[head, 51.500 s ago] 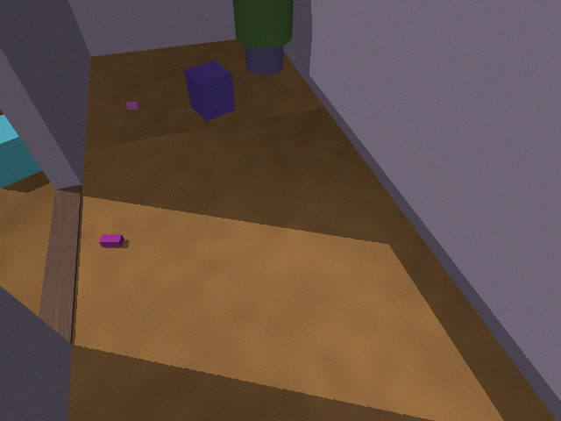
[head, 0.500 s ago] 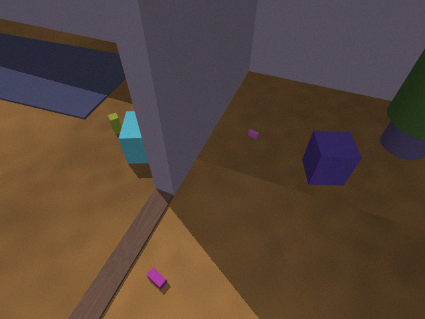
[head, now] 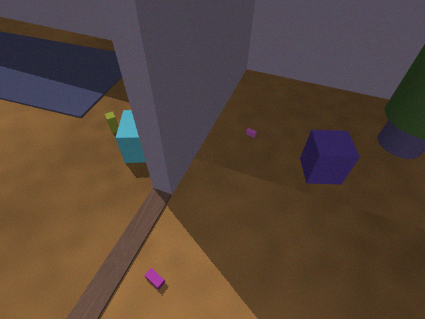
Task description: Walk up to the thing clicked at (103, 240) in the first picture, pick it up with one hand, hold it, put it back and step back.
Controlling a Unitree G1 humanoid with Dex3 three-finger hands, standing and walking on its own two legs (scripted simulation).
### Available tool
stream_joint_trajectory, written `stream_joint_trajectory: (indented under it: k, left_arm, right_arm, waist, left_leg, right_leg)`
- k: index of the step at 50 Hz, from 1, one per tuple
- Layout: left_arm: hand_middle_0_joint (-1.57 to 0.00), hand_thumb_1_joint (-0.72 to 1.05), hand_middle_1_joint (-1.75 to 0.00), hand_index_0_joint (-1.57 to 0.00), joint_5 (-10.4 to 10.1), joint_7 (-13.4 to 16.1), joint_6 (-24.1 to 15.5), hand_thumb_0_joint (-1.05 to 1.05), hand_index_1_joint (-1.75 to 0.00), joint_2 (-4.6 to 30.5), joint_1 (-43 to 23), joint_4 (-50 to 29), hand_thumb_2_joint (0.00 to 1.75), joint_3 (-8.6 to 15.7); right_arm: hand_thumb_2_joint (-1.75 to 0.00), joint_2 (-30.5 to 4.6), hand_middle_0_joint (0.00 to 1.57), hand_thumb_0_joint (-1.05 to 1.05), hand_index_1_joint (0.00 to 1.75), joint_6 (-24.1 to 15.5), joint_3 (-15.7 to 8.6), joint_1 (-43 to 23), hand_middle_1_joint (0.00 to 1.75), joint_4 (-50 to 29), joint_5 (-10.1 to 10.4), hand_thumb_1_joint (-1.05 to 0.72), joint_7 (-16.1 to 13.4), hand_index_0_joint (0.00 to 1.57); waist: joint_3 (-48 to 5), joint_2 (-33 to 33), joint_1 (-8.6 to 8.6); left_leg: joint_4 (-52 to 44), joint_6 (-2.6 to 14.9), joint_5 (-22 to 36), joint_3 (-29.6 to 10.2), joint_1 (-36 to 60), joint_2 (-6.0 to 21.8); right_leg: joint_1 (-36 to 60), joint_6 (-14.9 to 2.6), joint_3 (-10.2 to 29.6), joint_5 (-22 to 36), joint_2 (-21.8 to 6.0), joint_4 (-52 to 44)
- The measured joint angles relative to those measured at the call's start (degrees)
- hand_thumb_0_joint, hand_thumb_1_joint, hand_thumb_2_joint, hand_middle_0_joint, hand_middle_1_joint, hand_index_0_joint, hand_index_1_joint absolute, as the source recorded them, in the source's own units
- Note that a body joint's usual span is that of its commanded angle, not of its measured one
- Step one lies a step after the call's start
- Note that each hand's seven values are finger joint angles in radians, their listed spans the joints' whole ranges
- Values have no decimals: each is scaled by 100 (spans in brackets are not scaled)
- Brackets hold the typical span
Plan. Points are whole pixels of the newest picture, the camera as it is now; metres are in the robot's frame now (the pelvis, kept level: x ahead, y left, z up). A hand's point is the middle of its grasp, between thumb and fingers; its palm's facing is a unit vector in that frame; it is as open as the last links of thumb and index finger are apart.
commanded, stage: stand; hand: left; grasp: from above
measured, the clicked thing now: (154, 278) +0.42 +0.26 -0.76
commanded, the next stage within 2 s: step back in 0.56 s
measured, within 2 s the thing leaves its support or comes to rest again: neither
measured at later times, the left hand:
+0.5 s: hand out of the picture +0.08 +0.25 -0.16, palm faces +0.00 -0.94 -0.34, open 7.4 cm
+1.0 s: hand out of the picture +0.08 +0.30 -0.18, palm faces -0.03 -0.92 -0.38, open 7.4 cm
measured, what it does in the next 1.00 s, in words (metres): lifts its right foot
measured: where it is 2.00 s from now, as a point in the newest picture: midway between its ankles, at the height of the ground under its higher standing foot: outside the picture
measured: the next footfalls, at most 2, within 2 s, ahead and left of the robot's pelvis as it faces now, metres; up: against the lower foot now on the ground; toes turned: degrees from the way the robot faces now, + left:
right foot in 1.24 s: -0.11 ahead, -0.10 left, +0.00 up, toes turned -2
left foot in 1.60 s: -0.18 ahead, +0.13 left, +0.00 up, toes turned -3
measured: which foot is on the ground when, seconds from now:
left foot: down 0.00-1.00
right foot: down 0.00-0.86, up 0.88-1.00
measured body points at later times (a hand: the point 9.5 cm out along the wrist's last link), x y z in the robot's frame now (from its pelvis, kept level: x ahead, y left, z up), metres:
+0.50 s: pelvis +0.00 +0.00 +0.00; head +0.01 +0.00 +0.45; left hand +0.08 +0.30 -0.13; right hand +0.08 -0.30 -0.14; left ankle +0.00 +0.14 -0.75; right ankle -0.01 -0.13 -0.75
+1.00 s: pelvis -0.07 +0.03 -0.02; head +0.01 +0.05 +0.42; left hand +0.08 +0.35 -0.15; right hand +0.00 -0.29 -0.14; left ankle -0.03 +0.14 -0.75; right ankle -0.08 -0.11 -0.68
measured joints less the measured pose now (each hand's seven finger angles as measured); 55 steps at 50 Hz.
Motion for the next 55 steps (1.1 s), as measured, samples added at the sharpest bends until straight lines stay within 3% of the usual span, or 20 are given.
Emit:
stream_joint_trajectory:
  k: [28, 35, 41, 42, 43, 44, 46, 49, 52, 55]
  left_arm:
    - [-20, 90, -30, -20, -22, -20, -9, 0, -30, 37, 19, -76, 90, -38]
    - [-20, 90, -30, -21, -135, 11, 101, 0, -30, 197, -136, -540, 90, 144]
    - [-20, 90, -30, -21, -29, 14, 265, 1, -30, 324, -281, -976, 90, 173]
    - [-20, 90, -30, -21, -17, 13, 293, 1, -30, 349, -295, -1036, 90, 170]
    - [-20, 90, -30, -21, -20, 17, 323, 1, -30, 386, -328, -1096, 90, 171]
    - [-20, 90, -30, -21, -35, 39, 355, 1, -30, 435, -397, -1147, 90, 186]
    - [-20, 90, -30, -20, -39, 112, 398, 1, -30, 493, -511, -1232, 90, 222]
    - [-20, 91, -30, -20, -78, 156, 390, 1, -30, 536, -509, -1335, 90, 216]
    - [-20, 91, -30, -20, -61, 127, 364, 0, -30, 508, -323, -1421, 90, 210]
    - [-20, 91, -30, -20, -36, 87, 382, 0, -30, 465, -108, -1466, 90, 225]
  right_arm:
    - [-90, -38, 20, 1, 30, -13, 23, -3, 30, -57, 14, -90, 21, 20]
    - [-90, -193, 20, 1, 30, 171, -125, -216, 30, -490, 142, -90, 86, 20]
    - [-90, -412, 20, 1, 30, 292, -275, -159, 30, -846, 118, -90, 130, 20]
    - [-90, -436, 20, 1, 30, 286, -297, -93, 30, -902, 110, -90, 143, 20]
    - [-90, -441, 20, 1, 30, 268, -317, -25, 30, -951, 90, -90, 146, 20]
    - [-90, -404, 20, 1, 30, 242, -330, 13, 30, -976, 58, -90, 143, 20]
    - [-90, -314, 20, 1, 30, 209, -304, 80, 30, -1018, -7, -90, 150, 20]
    - [-90, -182, 20, 1, 30, 222, -256, 171, 30, -1077, -61, -90, 94, 20]
    - [-90, -127, 21, 1, 30, 213, -250, 198, 30, -1221, -63, -90, 17, 20]
    - [-90, -97, 21, 1, 30, 164, -247, 181, 30, -1407, -60, -90, -33, 20]
  waist:
    - [-19, -13, -12]
    - [352, 17, -54]
    - [540, -48, -64]
    - [519, -64, -87]
    - [504, -101, -105]
    - [555, -182, -95]
    - [686, -250, -116]
    - [751, -306, -135]
    - [768, -289, -127]
    - [797, -258, -121]
  left_leg:
    - [-24, 3, -33, 31, 40, -2]
    - [895, 75, -300, -24, -664, 20]
    - [2099, 410, -743, -72, -1220, -229]
    - [2111, 428, -751, -62, -1201, -255]
    - [2056, 331, -982, -52, -1189, -280]
    - [2096, 307, -1033, -12, -1231, -319]
    - [2095, 340, -898, -14, -1290, -311]
    - [1795, 363, -608, -6, -1290, -268]
    - [1593, 376, -421, 86, -1309, -204]
    - [1549, 376, -317, 202, -1361, -129]
  right_leg:
    - [16, 4, 29, -36, -4, 2]
    - [-604, -39, 9, -248, 18, 769]
    - [-1164, 26, 97, -501, -138, 1593]
    - [-1278, 47, 109, -567, -165, 1763]
    - [-1422, -2, 127, -648, -196, 1970]
    - [-1576, -89, 305, -994, -138, 2275]
    - [-1857, -220, 811, -1836, 293, 3162]
    - [-2173, -284, 1099, -2022, 767, 4377]
    - [-2198, -186, 1047, -1931, 855, 4875]
    - [-1951, -64, 980, -1985, 756, 4624]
